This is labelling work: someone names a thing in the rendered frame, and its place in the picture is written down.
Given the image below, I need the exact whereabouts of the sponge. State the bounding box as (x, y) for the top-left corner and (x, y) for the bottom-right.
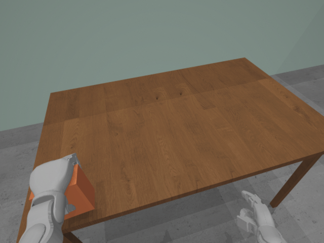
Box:
(29, 164), (95, 220)

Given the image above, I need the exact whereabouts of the table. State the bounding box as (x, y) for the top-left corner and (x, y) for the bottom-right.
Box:
(16, 57), (324, 243)

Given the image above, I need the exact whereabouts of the robot left hand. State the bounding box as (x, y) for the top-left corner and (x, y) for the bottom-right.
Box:
(29, 153), (82, 215)

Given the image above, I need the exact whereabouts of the left robot forearm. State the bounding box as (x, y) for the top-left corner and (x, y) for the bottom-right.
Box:
(19, 191), (66, 243)

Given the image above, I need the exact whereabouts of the right robot forearm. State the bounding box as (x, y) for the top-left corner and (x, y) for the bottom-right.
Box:
(257, 225), (287, 243)

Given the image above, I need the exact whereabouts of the robot right hand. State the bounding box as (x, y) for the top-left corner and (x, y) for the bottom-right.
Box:
(237, 190), (275, 236)

